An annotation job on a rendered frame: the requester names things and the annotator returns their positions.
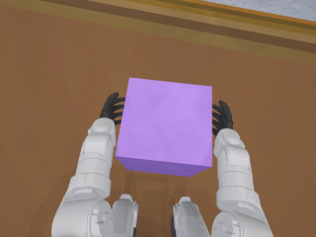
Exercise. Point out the carton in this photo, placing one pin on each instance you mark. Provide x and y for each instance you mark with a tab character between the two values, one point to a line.
166	128

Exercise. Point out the right robot forearm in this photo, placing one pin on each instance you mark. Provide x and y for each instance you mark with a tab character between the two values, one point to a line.
235	179

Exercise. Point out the left robot hand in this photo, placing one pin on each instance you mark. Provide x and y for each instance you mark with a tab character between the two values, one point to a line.
109	108

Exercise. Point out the robot right shin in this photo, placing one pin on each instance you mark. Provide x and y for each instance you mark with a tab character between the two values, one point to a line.
179	234

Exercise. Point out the robot right upper arm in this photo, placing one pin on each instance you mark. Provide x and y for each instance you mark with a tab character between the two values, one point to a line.
231	223

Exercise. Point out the right robot hand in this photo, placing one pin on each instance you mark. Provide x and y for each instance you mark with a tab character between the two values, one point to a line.
225	117

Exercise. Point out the robot left upper arm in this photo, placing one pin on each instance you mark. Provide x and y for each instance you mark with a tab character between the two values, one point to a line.
91	217

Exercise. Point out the robot left thigh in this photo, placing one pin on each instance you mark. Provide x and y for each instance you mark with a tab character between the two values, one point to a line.
124	217

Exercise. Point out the left robot forearm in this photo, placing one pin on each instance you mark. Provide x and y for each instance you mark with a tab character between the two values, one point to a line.
92	177

